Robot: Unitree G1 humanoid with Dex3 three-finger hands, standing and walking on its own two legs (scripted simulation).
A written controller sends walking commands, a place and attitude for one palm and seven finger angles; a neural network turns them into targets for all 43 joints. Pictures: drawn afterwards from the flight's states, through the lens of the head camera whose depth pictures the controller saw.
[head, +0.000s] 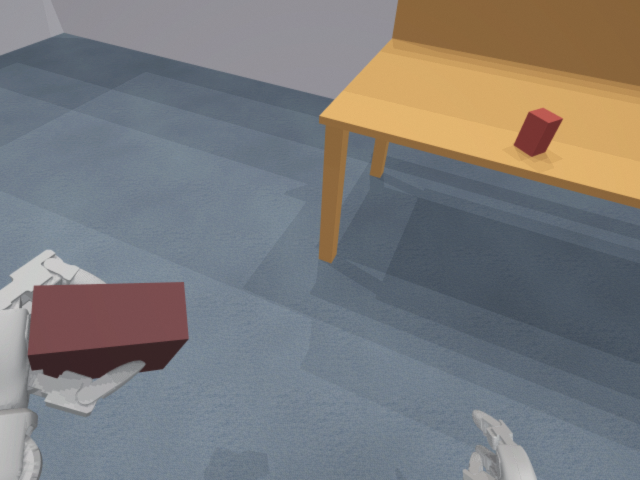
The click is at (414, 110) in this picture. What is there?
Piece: table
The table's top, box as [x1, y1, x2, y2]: [319, 38, 639, 208]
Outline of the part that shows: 319,116 320,123 639,208 639,86 392,38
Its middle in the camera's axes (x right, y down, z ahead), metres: +0.83 -0.37 +1.23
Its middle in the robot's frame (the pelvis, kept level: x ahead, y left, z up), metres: +1.20 -0.76 -0.12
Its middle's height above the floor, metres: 0.66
